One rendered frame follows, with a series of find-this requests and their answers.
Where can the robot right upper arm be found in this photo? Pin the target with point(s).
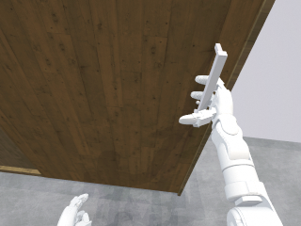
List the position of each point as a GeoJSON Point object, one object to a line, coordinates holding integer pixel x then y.
{"type": "Point", "coordinates": [252, 216]}

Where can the right robot forearm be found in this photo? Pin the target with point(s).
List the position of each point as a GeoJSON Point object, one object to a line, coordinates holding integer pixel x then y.
{"type": "Point", "coordinates": [242, 183]}

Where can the right robot hand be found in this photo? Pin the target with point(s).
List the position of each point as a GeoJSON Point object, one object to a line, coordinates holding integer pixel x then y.
{"type": "Point", "coordinates": [222, 104]}

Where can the wardrobe door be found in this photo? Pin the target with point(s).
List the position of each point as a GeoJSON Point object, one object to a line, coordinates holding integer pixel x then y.
{"type": "Point", "coordinates": [11, 155]}
{"type": "Point", "coordinates": [93, 90]}

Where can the handle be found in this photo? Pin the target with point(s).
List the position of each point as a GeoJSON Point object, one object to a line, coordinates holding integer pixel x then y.
{"type": "Point", "coordinates": [219, 62]}

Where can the left robot hand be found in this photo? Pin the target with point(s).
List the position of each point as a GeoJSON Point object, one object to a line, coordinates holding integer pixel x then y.
{"type": "Point", "coordinates": [70, 215]}

